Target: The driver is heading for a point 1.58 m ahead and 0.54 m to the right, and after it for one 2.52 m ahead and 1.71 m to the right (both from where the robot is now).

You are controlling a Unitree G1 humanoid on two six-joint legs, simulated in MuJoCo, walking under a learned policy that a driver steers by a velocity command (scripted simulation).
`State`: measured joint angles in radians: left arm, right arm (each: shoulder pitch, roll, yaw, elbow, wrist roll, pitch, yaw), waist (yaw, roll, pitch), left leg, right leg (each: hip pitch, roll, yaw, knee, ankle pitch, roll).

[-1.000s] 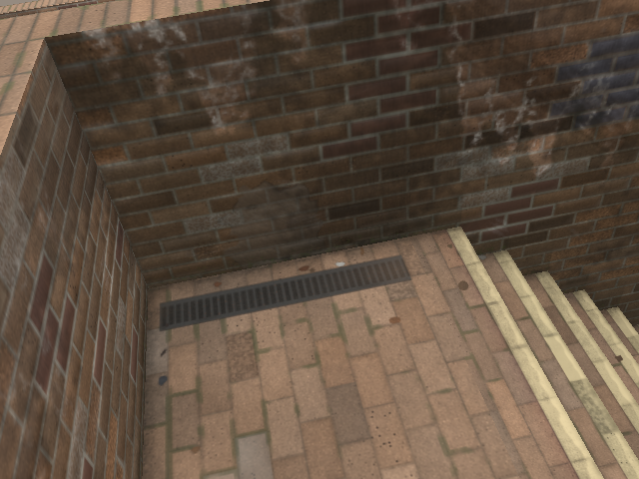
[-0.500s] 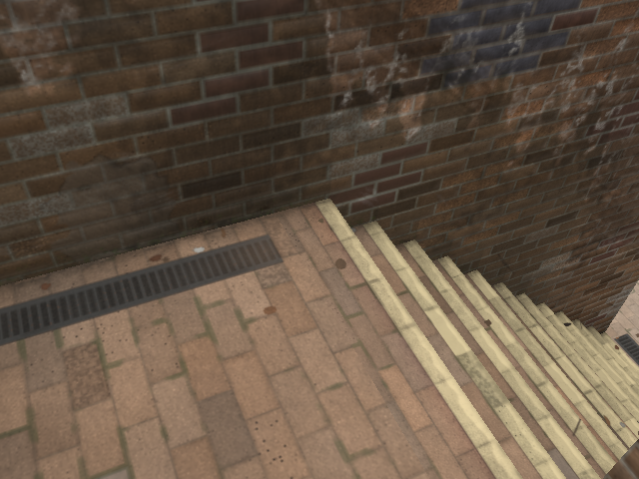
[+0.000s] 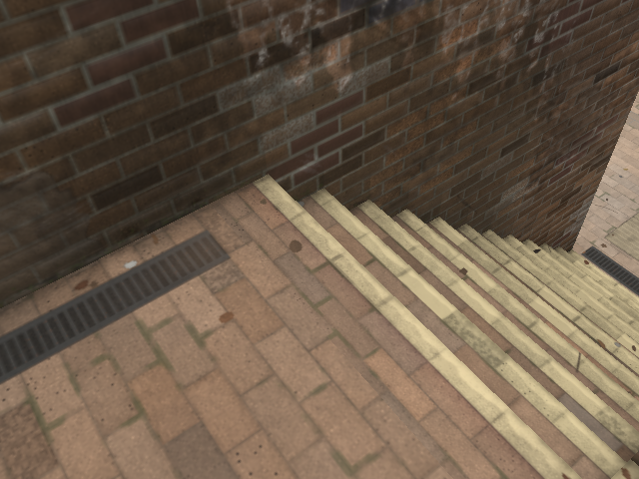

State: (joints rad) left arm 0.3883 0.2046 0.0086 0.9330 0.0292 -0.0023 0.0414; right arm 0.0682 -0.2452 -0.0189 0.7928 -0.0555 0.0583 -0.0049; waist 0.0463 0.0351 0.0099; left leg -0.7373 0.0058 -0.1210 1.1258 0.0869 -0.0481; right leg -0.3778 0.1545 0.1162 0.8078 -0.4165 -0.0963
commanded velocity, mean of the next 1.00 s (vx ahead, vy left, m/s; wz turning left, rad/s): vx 0.01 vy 0.00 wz -0.59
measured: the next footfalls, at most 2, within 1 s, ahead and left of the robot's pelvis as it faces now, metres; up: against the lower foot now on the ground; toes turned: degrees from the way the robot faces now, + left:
left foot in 0.32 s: +0.19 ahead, +0.25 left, -0.21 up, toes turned -15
right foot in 0.90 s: +0.05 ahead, +0.13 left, +0.01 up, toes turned -31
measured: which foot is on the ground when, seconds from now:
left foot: up 0.00-0.30, down 0.32-1.00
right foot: down 0.00-0.32, up 0.34-0.88, down 0.90-1.00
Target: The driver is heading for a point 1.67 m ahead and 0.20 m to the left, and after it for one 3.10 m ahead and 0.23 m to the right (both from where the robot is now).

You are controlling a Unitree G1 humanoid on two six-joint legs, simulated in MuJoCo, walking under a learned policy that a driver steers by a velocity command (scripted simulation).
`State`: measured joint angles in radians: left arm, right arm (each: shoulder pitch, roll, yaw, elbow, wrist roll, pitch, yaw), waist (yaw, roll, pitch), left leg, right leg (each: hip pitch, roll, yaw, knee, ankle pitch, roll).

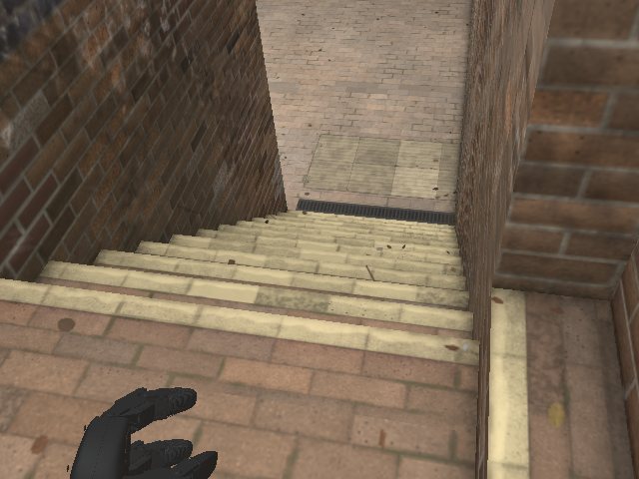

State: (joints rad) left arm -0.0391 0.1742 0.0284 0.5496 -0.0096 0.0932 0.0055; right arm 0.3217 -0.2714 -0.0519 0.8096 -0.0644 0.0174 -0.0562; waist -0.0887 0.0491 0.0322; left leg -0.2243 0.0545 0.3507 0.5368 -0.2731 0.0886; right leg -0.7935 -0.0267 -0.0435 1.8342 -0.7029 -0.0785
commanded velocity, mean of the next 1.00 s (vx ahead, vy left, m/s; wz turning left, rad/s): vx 0.22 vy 0.00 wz -0.22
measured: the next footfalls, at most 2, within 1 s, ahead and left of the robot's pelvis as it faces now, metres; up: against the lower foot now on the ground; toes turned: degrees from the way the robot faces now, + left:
right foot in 0.18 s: +0.08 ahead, -0.08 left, +0.00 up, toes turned -3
left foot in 0.74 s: +0.15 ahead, +0.17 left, +0.00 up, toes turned -10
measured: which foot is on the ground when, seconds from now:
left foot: down 0.00-0.16, up 0.18-0.72, down 0.74-1.00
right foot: down 0.00-0.04, up 0.06-0.16, down 0.18-0.74, up 0.76-1.00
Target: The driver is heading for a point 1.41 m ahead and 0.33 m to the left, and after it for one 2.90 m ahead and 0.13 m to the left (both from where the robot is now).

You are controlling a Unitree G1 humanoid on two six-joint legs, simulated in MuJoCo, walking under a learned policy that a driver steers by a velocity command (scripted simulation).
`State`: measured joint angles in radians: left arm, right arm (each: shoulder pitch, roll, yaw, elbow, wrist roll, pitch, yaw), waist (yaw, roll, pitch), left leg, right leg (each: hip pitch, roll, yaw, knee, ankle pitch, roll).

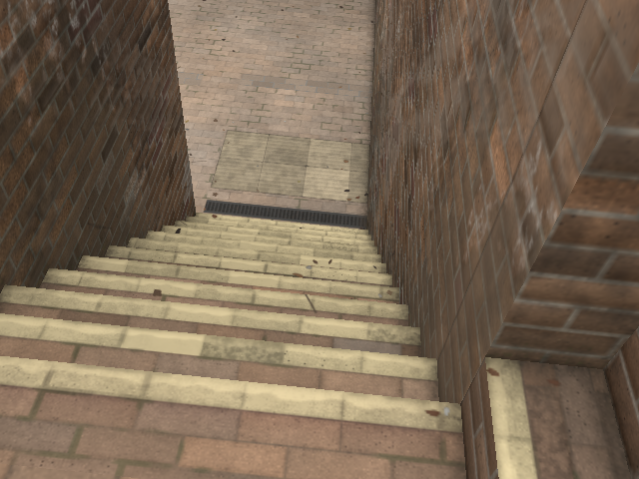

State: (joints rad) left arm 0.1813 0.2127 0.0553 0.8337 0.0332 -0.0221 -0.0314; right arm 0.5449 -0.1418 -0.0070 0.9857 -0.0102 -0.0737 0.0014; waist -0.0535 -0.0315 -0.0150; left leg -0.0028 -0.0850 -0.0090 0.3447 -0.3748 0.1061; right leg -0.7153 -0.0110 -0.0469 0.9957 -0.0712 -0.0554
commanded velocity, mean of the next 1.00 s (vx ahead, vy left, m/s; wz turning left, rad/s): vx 0.49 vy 0.00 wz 0.00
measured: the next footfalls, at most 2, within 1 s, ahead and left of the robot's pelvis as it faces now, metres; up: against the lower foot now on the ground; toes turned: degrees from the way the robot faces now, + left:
right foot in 0.18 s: +0.24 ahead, -0.03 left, +0.00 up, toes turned -1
left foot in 0.62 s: +0.51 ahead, +0.20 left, +0.00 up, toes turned +3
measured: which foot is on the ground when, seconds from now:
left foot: down 0.00-0.18, up 0.20-0.60, down 0.62-1.00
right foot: up 0.00-0.16, down 0.18-0.62, up 0.64-1.00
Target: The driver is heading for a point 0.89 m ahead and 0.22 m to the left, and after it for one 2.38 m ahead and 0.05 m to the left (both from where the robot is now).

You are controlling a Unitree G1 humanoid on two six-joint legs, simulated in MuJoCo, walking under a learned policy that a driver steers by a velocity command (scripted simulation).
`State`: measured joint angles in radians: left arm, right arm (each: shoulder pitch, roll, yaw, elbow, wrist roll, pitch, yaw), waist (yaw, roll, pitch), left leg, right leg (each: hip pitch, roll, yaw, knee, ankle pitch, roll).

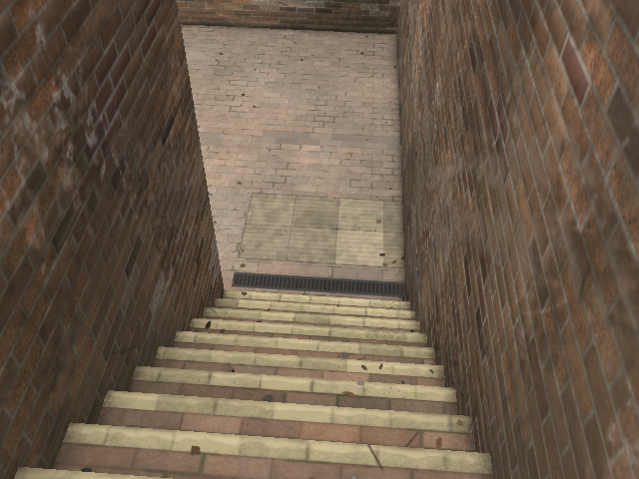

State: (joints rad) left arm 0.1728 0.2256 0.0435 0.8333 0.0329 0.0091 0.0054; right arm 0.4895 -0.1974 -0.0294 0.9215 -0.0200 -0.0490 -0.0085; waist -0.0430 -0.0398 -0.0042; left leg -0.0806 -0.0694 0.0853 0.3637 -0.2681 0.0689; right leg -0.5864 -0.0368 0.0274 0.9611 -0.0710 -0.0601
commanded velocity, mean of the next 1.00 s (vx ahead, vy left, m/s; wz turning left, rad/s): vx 0.50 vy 0.00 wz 0.28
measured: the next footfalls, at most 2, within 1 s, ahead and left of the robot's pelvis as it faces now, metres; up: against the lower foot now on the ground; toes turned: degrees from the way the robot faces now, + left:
right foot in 0.12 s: +0.10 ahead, -0.10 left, +0.00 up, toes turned -3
left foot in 0.70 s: +0.34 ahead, +0.11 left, -0.20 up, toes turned +10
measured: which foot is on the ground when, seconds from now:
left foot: down 0.00-0.14, up 0.16-0.68, down 0.70-1.00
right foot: up 0.00-0.10, down 0.12-0.70, up 0.72-1.00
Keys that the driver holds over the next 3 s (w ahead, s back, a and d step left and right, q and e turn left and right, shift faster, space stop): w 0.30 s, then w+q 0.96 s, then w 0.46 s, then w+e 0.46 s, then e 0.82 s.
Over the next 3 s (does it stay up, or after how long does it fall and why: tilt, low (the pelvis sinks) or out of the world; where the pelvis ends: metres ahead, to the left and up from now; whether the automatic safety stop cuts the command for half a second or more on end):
stays up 1.04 0.32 -0.83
